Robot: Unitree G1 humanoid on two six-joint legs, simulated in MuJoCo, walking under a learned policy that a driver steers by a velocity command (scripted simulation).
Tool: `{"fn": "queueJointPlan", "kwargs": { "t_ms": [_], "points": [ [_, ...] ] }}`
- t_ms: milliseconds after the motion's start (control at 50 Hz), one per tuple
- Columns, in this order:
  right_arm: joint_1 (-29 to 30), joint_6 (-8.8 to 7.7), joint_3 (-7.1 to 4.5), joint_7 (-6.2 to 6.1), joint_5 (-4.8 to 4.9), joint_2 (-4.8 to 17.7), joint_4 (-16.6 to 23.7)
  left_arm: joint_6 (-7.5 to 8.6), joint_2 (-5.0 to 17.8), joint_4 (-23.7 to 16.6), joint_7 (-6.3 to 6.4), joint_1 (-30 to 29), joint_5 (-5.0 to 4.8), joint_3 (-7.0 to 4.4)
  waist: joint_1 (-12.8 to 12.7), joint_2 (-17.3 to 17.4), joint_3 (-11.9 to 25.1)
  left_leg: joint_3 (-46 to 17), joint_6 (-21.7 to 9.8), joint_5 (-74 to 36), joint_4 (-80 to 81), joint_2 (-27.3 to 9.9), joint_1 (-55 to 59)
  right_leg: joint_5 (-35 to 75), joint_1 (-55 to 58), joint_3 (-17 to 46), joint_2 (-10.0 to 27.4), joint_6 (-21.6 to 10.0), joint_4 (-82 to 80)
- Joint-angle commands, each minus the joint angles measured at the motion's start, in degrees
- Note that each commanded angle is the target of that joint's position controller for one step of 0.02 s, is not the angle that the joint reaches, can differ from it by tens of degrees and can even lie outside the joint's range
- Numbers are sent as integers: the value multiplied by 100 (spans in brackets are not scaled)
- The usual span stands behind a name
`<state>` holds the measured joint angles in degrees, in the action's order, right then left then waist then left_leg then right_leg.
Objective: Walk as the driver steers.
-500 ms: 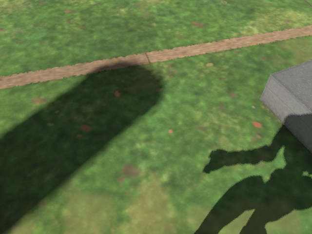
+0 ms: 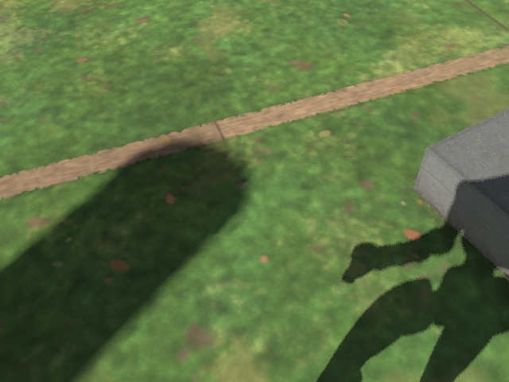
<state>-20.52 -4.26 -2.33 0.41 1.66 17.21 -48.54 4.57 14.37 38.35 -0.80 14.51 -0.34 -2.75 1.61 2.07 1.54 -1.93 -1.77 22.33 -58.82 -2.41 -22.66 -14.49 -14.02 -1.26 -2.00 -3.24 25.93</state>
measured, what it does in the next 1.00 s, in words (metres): walks ahead: left foot, then right foot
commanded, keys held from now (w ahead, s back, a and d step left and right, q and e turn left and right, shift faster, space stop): w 0.62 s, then w+q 0.38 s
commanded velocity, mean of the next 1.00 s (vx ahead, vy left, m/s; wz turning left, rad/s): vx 0.49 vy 0.00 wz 0.11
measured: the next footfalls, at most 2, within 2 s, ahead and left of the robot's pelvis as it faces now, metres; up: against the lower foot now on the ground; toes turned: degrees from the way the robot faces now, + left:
left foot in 0.38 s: +0.38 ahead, +0.13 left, +0.00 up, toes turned +1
right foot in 0.88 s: +0.66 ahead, -0.11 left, +0.00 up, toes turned +6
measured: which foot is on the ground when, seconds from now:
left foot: up 0.00-0.36, down 0.38-0.88, up 0.90-1.00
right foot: down 0.00-0.40, up 0.42-0.86, down 0.88-1.00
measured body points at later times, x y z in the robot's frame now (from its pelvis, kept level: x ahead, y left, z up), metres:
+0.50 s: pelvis +0.27 +0.04 -0.01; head +0.31 +0.05 +0.44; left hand +0.31 +0.32 -0.14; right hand +0.44 -0.22 -0.11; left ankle +0.34 +0.13 -0.74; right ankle +0.13 -0.10 -0.64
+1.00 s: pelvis +0.54 -0.01 -0.01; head +0.58 -0.02 +0.44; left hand +0.68 +0.27 -0.09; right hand +0.62 -0.29 -0.14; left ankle +0.41 +0.12 -0.66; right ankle +0.62 -0.11 -0.74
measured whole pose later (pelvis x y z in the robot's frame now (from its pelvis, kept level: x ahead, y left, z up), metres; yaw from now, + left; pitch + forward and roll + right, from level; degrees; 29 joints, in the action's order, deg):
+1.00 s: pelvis +0.54 -0.01 -0.01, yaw +9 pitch +2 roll +0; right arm -20.3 -2.9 -3.2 -0.3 1.9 17.5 -47.7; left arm 5.8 14.5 40.8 -1.0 7.8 0.4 -2.4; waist 2.0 1.7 -1.6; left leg -4.4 -1.5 24.4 -64.3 0.1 -21.1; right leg -10.0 -21.1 -2.7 0.7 -0.8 29.2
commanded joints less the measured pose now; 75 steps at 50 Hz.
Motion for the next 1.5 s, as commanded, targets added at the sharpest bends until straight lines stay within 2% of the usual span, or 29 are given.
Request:
{"fn": "queueJointPlan", "kwargs": {
  "t_ms": [20,100,180,300,360,380,400,420,440,480,560,680,800,860,880,900,920,940,960,980,1040,1300,1380,1400,1420,1440,1460,1480,1500],
  "points": [
    [692,-194,-172,35,-85,594,609,65,684,-115,-38,492,35,-176,-332,-752,-506,-214,-48,-749,-509,-532,-2599,48,1580,2129,1615,-999,-1654],
    [937,-111,-107,91,-130,294,684,76,768,42,-4,569,17,-202,-210,-636,-436,26,221,-1577,237,-476,-2318,2019,1188,1172,1327,-953,-1793],
    [1893,-145,15,178,-115,40,1005,37,882,268,90,855,-23,-213,-461,-637,-585,253,238,-2755,1992,-197,-1589,2003,779,616,1102,-781,-1901],
    [2501,-193,-30,335,-65,270,1319,-50,1054,628,141,1199,-103,-270,-428,-619,-670,158,-135,-2466,2937,0,-1390,2484,1791,694,1608,-627,-1482],
    [1315,-166,-249,262,-94,688,1053,-177,1168,655,183,1055,-40,-280,265,-820,257,576,-504,-1961,3030,474,440,5056,1932,444,1369,-379,189],
    [327,-142,-348,188,-126,958,834,-192,1063,579,208,1054,17,-212,675,-706,985,110,-779,-2213,2766,-15,2191,4369,965,335,1156,-205,1548],
    [-382,-119,-490,148,-259,1534,741,-103,332,453,137,1818,31,10,461,666,2057,-2595,-1775,-1364,2855,-1672,4711,1442,-1492,148,237,240,4066],
    [-516,-105,-376,166,-141,1093,643,26,434,609,104,1790,-13,26,537,1094,2597,-4249,-1943,-713,3844,-2034,4993,-1773,-2250,951,-166,244,4940],
    [-83,-82,-286,132,-92,834,673,99,962,419,69,1103,-203,-132,519,775,1484,-3442,-1594,-339,4036,-1806,4196,-1582,-2840,967,211,195,5270],
    [669,-69,-198,117,-143,552,752,140,932,228,101,364,-138,-126,166,16,254,-2100,-1297,-1044,4386,-1356,2293,-684,-2663,599,732,165,4584],
    [957,-215,-185,164,-195,444,680,-102,563,380,145,720,-31,-104,-338,244,-52,-1150,-1355,-1830,5047,-986,903,-107,-1828,551,1034,302,3885],
    [464,-160,-252,28,-99,721,412,-2,425,-18,119,-659,58,-35,15,8,-444,-486,-1143,-2254,5198,-666,992,1696,-2126,399,928,478,1692],
    [-107,20,-309,-50,4,908,202,154,587,-287,-63,-1516,-43,-59,244,115,-469,-952,-984,-1802,4599,-949,1666,1696,-1699,466,566,467,350],
    [-9,107,-325,-86,-21,909,200,227,859,-123,-57,-848,-44,-187,-215,294,-154,-1129,-751,-2279,3795,-903,1756,1113,-592,321,413,232,-40],
    [-37,103,-241,-76,-72,675,228,249,1135,52,-6,-105,5,-314,-549,166,397,-900,-561,-2480,2796,-531,1414,1120,612,418,596,16,-2],
    [-43,91,-88,-72,-226,237,430,227,1568,138,58,891,87,-422,-900,-655,1414,-482,-296,-1092,921,-27,403,1114,2259,1562,1770,-336,186],
    [-739,-11,-5,-61,-27,-83,592,149,1825,251,18,1016,121,-479,-507,-2397,1939,-243,-43,1221,-698,577,-1532,-285,3568,4004,2744,-1079,-544],
    [-487,-22,-158,-79,97,577,466,143,1184,150,5,828,92,-326,-686,-1528,1419,-702,-18,1001,-1371,239,-2063,-1040,3158,3949,2567,-934,-831],
    [2,-11,-244,-78,116,801,574,141,904,135,20,536,56,-238,-698,-1103,754,-615,-32,455,-1442,43,-2233,-822,2526,3013,2388,-725,-882],
    [185,20,-247,-94,69,703,594,141,795,135,12,200,76,-191,-536,-745,433,-517,20,3,-1315,-174,-2011,-169,1889,2395,2144,-636,-1010],
    [230,183,-269,-41,35,410,670,195,596,239,22,-231,112,-166,-228,-910,-53,-427,114,-605,-863,-464,-1483,800,897,1227,1763,-615,-1503],
    [1912,281,-176,265,-33,175,1516,23,1250,767,141,172,-74,-430,-547,-492,-717,282,-82,-1937,1997,-349,-1566,2004,1612,-776,1917,-476,-1625],
    [898,348,-442,264,-44,626,1414,-140,1529,760,164,-5,-207,-513,228,-661,31,900,-587,-1130,2348,408,183,4965,1752,-1207,1786,-198,394],
    [-112,384,-650,183,-24,988,1118,-149,1378,739,178,31,-177,-448,706,-470,557,808,-806,-1407,2593,637,1748,4594,1007,-1326,1536,15,1768],
    [-603,426,-807,55,17,1595,999,-109,806,544,173,243,87,-264,610,789,909,-1252,-1336,-1305,2832,-558,3414,1020,-989,-1331,1006,354,3826],
    [-303,297,-751,105,-11,1824,1268,92,478,270,124,401,86,-99,175,1387,1818,-4524,-2336,65,3936,-1620,4420,-2122,-2587,7,-27,522,5251],
    [-250,187,-585,175,-30,1261,1291,244,1044,169,60,-309,-139,-220,533,505,1524,-4267,-2005,175,4367,-1607,4244,-1744,-3199,673,279,413,5464],
    [-85,109,-514,182,-59,1051,1241,332,1069,75,37,-540,-228,-215,410,389,817,-3464,-1792,-194,4346,-1435,3564,-1220,-3355,580,492,273,5142],
    [295,78,-465,174,-53,903,1271,364,1001,158,94,-513,-104,-207,131,-97,427,-2818,-1581,-825,4300,-1166,2745,-773,-3032,592,744,255,4644]
  ]
}}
